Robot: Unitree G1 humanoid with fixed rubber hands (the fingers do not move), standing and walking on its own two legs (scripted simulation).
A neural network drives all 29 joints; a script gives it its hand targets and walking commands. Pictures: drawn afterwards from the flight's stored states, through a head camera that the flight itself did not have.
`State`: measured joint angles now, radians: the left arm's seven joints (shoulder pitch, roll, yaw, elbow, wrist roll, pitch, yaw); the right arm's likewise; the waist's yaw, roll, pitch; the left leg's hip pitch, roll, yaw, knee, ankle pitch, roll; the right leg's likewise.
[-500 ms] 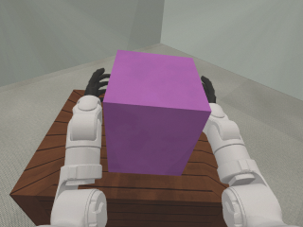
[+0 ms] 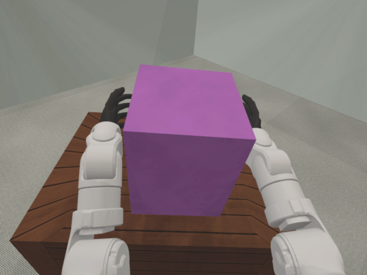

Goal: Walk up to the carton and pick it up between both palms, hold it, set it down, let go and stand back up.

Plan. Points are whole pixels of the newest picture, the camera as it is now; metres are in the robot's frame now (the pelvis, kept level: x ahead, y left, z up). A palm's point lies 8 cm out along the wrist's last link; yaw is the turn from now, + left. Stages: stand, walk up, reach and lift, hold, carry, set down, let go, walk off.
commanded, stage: hold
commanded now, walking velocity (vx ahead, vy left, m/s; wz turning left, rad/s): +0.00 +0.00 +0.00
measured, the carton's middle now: (181, 143) +0.35 +0.00 +0.15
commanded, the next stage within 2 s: none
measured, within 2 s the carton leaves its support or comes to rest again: neither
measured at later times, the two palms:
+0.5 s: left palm (110, 122) +0.35 +0.15 +0.21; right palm (249, 129) +0.36 -0.14 +0.19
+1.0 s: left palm (110, 124) +0.35 +0.15 +0.20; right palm (250, 132) +0.35 -0.14 +0.19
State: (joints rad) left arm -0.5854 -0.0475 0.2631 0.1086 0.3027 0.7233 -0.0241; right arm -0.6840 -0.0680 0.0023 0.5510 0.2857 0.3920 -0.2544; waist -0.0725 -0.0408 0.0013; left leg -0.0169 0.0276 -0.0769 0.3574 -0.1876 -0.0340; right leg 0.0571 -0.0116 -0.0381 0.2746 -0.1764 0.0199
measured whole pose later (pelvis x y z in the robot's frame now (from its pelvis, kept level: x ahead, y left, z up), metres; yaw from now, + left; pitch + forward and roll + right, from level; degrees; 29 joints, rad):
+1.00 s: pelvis -0.01 +0.00 +0.00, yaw +0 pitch -9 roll -1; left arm -0.61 -0.04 0.26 0.13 0.30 0.71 -0.02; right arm -0.69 -0.06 -0.02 0.56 0.27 0.37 -0.25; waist -0.07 -0.04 0.01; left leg -0.03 0.03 -0.08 0.36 -0.18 -0.03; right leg 0.05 -0.01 -0.04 0.28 -0.17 0.02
